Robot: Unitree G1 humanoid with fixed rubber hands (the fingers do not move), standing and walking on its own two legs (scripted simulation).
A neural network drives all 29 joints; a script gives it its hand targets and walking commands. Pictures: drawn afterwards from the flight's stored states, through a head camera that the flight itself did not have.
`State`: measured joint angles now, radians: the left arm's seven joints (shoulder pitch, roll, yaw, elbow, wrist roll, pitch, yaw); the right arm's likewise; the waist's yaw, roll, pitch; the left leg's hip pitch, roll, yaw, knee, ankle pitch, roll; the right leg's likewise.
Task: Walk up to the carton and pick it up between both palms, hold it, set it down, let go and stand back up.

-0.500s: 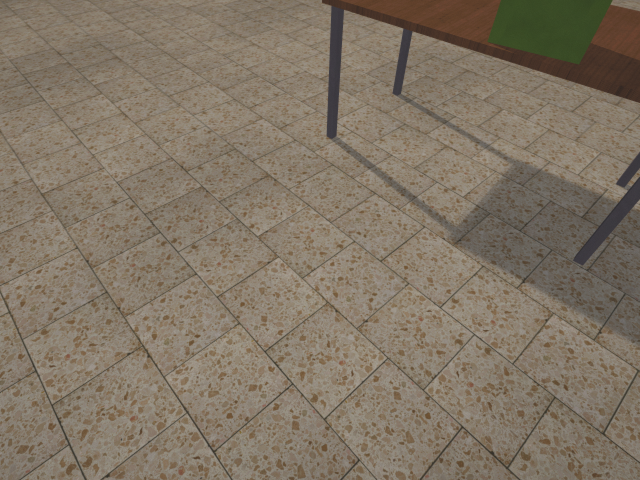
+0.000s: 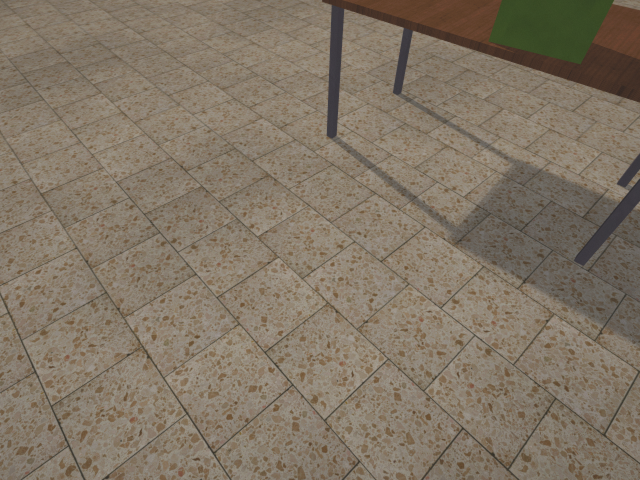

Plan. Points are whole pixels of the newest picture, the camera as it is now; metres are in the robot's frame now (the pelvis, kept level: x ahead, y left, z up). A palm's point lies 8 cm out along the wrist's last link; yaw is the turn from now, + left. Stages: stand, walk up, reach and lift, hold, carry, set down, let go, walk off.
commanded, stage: stand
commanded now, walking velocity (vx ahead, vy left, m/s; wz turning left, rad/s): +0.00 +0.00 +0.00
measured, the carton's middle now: (552, 12) +1.49 -0.79 +0.02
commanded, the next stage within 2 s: walk up in 0.26 s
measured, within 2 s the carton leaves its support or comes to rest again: neither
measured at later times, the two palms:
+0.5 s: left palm out of the picture -0.03 +0.21 -0.15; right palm out of the picture -0.02 -0.21 -0.14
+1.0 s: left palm (262, 478) +0.16 +0.08 -0.14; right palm out of the picture +0.10 -0.42 -0.17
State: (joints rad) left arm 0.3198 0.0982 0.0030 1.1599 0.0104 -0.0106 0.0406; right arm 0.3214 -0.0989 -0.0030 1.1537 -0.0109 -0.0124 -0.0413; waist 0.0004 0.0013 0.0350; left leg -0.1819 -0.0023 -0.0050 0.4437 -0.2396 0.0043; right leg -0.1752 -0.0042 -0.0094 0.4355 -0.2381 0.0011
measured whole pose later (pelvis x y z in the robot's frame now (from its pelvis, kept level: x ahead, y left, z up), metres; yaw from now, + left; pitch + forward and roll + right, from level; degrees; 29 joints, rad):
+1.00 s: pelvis +0.12 -0.16 -0.03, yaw -17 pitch -3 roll +1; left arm 0.40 0.19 0.04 0.94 0.00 -0.02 0.00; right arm 0.28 -0.29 0.00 0.90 -0.05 -0.03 0.04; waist 0.05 0.07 0.07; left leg -0.39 0.08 0.02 1.24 -0.50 0.05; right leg -0.36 0.01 -0.08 0.73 -0.31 -0.07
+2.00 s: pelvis +0.63 -0.39 -0.04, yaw -30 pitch -2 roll +1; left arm 0.24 0.18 0.01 0.74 0.04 -0.05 0.00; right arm 0.47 -0.25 0.00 0.83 -0.04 -0.02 0.01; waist -0.01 0.03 0.09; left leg -0.21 0.04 0.08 1.14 -0.56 0.03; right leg -0.47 0.00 -0.08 0.76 -0.25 -0.07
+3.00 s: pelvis +1.00 -0.54 -0.03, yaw -28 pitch -5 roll +1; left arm 0.27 0.19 0.00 0.75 0.01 -0.03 0.01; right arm 0.45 -0.24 -0.01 0.78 -0.04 -0.01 0.01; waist -0.01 0.02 0.07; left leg -0.33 0.02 0.02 1.19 -0.52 0.02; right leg -0.37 0.00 -0.10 0.67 -0.23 -0.09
